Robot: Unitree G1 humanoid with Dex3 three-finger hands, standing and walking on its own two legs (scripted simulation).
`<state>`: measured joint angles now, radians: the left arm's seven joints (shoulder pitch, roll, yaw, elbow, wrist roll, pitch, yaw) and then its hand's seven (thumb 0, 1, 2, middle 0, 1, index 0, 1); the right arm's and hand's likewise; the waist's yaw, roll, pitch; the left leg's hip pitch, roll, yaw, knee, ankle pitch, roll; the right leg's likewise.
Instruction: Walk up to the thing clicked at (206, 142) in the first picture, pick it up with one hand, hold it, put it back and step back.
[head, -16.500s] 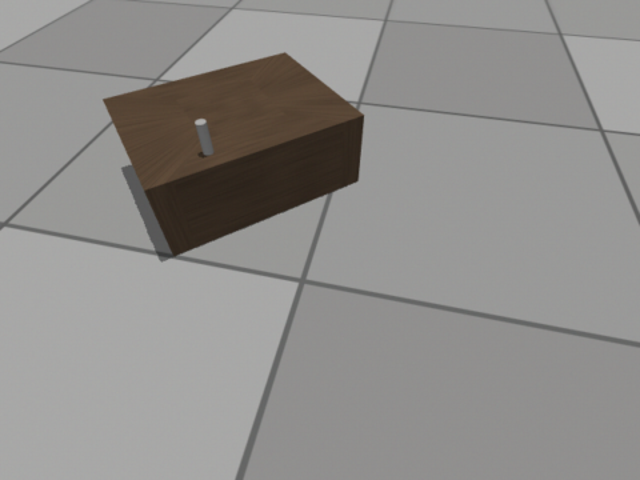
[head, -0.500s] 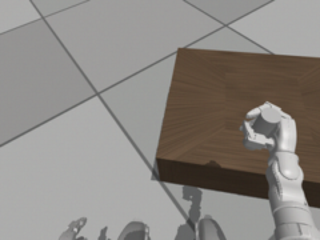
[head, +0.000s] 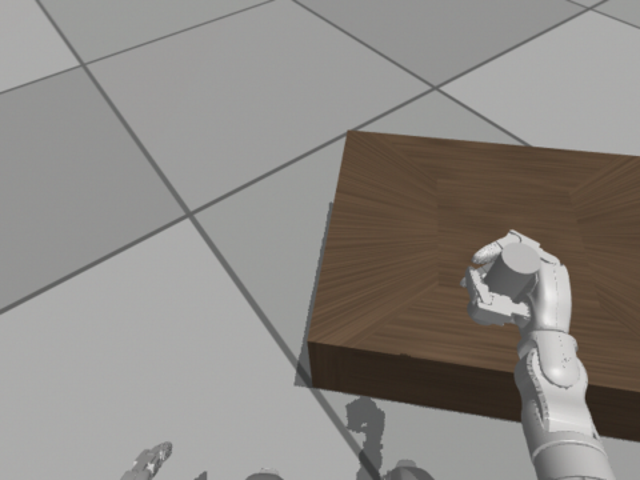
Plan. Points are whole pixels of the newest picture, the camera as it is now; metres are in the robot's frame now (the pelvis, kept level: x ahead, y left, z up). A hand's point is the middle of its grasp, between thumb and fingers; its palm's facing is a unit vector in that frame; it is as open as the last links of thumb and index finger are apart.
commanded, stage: lift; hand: right
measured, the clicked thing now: (499, 287) +0.35 -0.19 +0.04
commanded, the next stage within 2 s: hold in 0.12 s
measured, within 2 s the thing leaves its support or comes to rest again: neither
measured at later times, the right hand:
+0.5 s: hand (494, 288) +0.34 -0.17 +0.06, palm faces +0.14 +0.99 -0.01, open 5.2 cm
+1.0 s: hand (500, 285) +0.34 -0.17 +0.08, palm faces +0.14 +0.99 -0.01, open 5.2 cm
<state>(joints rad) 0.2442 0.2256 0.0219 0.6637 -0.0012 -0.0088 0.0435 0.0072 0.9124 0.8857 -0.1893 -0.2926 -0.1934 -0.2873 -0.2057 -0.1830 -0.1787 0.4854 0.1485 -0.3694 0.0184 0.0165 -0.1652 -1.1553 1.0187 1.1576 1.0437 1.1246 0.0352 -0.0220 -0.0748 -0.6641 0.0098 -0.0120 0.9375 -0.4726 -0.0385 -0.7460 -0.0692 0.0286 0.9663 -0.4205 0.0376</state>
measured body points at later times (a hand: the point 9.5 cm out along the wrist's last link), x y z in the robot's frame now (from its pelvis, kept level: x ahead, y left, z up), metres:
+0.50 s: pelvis +0.00 +0.00 +0.01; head +0.05 -0.01 +0.46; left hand +0.13 +0.25 -0.10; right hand +0.33 -0.22 +0.06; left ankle -0.01 +0.15 -0.68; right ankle +0.03 -0.14 -0.68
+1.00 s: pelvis +0.00 -0.01 +0.02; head +0.04 -0.01 +0.47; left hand +0.13 +0.24 -0.09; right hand +0.32 -0.22 +0.08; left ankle -0.01 +0.15 -0.68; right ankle +0.03 -0.14 -0.68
